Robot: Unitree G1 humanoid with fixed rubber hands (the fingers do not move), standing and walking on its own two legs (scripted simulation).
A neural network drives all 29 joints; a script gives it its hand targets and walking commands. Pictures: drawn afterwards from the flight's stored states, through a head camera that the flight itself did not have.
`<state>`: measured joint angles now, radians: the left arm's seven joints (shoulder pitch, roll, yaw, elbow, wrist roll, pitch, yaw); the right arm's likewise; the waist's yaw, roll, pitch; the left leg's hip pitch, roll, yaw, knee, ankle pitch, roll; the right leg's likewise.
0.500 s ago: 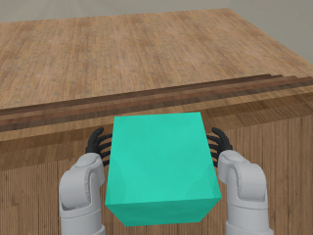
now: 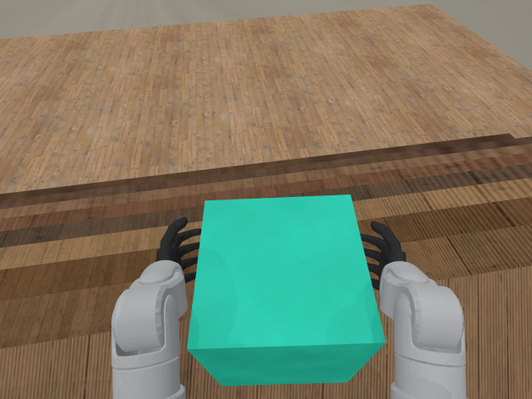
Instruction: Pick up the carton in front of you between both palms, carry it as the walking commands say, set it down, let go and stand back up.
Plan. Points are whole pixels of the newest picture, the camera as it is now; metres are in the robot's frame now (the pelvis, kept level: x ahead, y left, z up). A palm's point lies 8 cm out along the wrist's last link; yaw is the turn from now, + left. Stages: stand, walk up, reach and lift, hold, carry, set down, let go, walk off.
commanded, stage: carry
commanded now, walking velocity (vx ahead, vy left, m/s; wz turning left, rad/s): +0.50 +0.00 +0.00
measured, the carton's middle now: (281, 297) +0.28 +0.00 +0.00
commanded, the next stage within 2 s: none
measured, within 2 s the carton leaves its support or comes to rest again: neither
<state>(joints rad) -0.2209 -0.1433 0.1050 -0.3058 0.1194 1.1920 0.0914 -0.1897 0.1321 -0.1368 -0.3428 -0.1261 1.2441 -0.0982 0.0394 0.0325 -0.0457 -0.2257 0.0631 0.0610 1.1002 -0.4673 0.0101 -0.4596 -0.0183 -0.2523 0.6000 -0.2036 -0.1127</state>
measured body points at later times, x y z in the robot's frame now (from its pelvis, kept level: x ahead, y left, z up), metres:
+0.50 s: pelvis +0.31 +0.03 -0.01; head +0.36 +0.04 +0.44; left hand +0.71 +0.16 +0.10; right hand +0.68 -0.14 +0.10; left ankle +0.40 +0.08 -0.72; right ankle +0.15 -0.09 -0.61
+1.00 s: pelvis +0.64 -0.02 -0.08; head +0.64 -0.02 +0.37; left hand +1.02 +0.12 +0.07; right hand +1.00 -0.19 +0.06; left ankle +0.40 +0.08 -0.71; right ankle +0.83 -0.10 -0.78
